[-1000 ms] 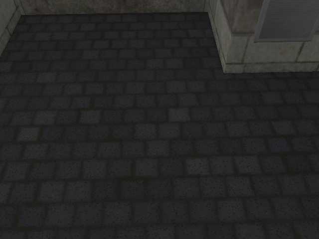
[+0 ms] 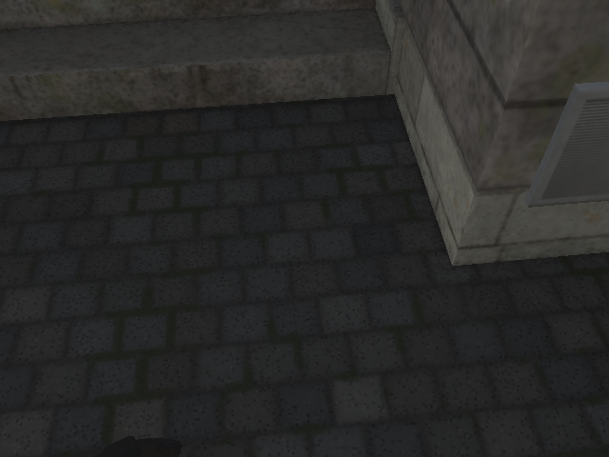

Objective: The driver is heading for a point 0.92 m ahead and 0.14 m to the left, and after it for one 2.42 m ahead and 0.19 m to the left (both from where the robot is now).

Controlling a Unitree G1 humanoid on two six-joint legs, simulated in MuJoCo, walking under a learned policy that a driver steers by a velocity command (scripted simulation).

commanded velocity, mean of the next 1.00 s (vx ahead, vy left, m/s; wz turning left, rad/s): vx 1.00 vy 0.00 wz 0.31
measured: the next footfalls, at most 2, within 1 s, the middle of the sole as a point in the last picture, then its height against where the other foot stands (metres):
right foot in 0.14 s outside the picture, level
left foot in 0.60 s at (252, 323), level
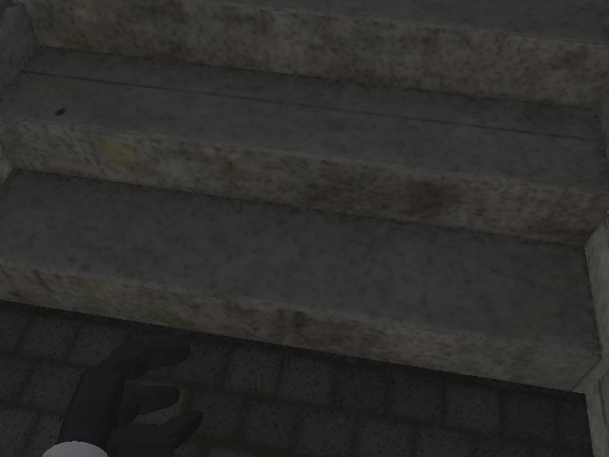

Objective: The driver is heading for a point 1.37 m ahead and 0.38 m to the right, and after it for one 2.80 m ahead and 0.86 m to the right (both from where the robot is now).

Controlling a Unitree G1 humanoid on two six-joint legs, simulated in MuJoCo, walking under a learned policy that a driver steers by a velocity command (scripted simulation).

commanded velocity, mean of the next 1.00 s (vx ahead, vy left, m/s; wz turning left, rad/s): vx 1.00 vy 0.00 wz -0.44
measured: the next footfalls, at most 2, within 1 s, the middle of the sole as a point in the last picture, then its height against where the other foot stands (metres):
right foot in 0.02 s outside the picture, level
left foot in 0.40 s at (228, 424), level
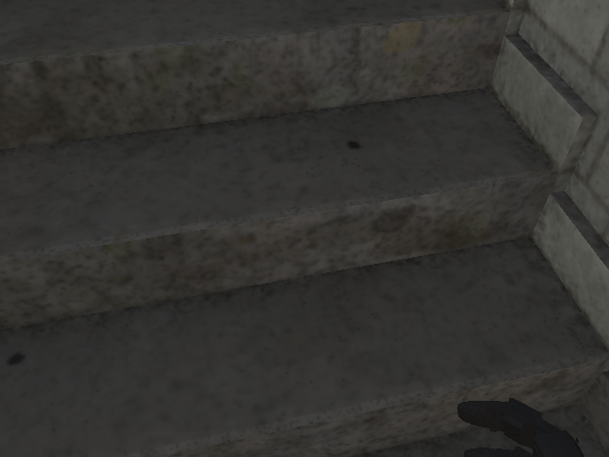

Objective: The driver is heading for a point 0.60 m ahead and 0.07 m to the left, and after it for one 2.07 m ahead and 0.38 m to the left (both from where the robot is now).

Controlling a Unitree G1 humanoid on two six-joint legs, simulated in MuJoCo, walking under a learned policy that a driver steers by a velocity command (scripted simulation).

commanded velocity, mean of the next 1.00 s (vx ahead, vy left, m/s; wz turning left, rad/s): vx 0.48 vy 0.16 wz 0.07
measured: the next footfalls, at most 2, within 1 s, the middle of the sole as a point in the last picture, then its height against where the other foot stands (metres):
left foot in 0.22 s outside the picture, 0.17 m higher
right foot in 0.42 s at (374, 449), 0.15 m higher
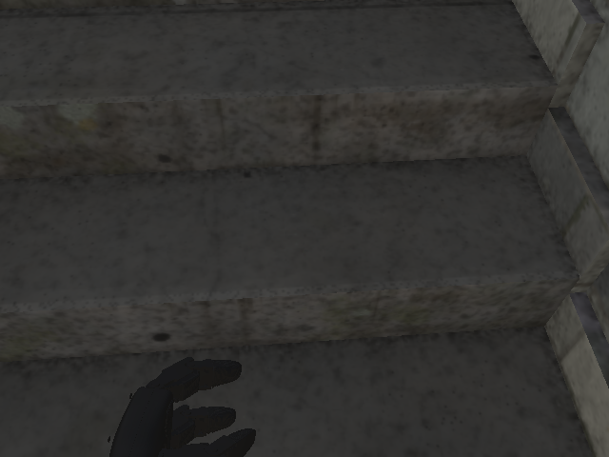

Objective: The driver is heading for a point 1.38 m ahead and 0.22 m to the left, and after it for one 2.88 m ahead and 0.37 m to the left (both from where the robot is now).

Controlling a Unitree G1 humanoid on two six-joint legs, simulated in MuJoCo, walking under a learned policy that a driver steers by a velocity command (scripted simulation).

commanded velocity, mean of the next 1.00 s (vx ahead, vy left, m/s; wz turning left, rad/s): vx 0.02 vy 0.00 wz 0.29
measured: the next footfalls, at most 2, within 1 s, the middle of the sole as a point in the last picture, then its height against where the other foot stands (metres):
left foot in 0.30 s outside the picture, level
right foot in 0.78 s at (377, 453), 0.17 m higher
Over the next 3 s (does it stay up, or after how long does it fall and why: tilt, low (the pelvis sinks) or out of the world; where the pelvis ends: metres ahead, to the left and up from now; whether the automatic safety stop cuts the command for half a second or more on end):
stays up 0.95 0.34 0.57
